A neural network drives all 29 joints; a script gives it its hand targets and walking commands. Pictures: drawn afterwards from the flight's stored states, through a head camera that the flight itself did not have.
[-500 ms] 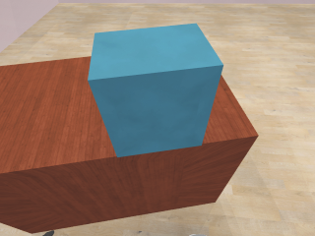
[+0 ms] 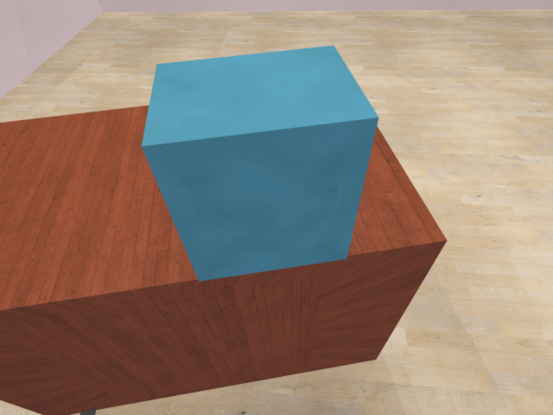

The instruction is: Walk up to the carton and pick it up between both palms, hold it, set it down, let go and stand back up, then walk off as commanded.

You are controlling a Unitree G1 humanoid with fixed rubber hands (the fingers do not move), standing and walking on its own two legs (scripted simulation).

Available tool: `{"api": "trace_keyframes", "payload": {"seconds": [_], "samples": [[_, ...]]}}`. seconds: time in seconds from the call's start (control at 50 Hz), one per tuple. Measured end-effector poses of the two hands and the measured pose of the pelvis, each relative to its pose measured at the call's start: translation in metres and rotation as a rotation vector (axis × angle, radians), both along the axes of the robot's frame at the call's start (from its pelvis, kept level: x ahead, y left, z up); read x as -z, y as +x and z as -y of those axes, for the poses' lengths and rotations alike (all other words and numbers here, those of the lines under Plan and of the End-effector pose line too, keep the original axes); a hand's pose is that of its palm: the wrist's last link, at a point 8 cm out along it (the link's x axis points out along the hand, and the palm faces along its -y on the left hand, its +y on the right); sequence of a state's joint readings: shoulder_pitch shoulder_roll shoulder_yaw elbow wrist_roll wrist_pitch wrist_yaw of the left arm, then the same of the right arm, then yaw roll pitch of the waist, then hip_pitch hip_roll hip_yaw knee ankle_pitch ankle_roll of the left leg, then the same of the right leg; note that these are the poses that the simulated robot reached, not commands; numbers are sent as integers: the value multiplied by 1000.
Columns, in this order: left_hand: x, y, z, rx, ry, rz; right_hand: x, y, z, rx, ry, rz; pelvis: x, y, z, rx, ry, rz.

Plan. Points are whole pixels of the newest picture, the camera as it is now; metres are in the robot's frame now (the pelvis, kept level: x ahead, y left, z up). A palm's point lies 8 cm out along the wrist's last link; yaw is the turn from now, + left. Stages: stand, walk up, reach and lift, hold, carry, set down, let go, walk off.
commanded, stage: walk up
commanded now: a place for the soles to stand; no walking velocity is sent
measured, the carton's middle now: (261, 171) +0.47 +0.03 +0.10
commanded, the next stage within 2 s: reach and lift in 1.60 s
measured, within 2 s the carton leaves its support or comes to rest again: neither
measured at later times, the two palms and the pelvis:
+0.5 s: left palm out of the picture +0.10 +0.32 -0.09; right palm out of the picture +0.08 -0.32 -0.11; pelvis +0.01 +0.00 +0.00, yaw +0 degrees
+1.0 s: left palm out of the picture +0.11 +0.33 -0.09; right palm out of the picture +0.09 -0.31 -0.10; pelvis +0.02 +0.01 +0.00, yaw +0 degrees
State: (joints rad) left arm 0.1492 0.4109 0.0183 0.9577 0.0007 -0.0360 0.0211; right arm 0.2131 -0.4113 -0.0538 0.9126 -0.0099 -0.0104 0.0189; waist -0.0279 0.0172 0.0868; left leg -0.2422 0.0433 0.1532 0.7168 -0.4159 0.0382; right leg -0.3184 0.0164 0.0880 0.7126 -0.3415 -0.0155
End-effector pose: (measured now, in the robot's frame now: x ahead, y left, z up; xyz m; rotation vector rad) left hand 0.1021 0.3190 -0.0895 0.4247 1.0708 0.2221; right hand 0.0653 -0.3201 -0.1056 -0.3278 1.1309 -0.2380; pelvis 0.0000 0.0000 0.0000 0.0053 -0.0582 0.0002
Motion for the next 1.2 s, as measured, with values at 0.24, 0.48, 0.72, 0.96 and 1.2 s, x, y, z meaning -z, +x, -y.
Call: {"api": "trace_keyframes", "payload": {"seconds": [0.24,0.48,0.72,0.96,1.2], "samples": [[3,-6,-9,-13,4,1,-2,-2,-4,14,-11,8,1,-2,-8,-5,-8,8],[-2,0,2,-5,17,-13,2,11,4,2,13,-10,-1,11,5,1,3,-3],[8,0,-17,-22,-6,-21,-4,12,-14,6,-18,-5,1,10,-17,-7,-15,14],[4,5,-12,-16,2,-28,-1,23,-10,-9,0,-5,-1,20,-10,-3,-9,2],[4,16,-14,-14,-1,-23,-3,29,-13,-7,-4,-2,-1,26,-12,0,-11,-2]]}}
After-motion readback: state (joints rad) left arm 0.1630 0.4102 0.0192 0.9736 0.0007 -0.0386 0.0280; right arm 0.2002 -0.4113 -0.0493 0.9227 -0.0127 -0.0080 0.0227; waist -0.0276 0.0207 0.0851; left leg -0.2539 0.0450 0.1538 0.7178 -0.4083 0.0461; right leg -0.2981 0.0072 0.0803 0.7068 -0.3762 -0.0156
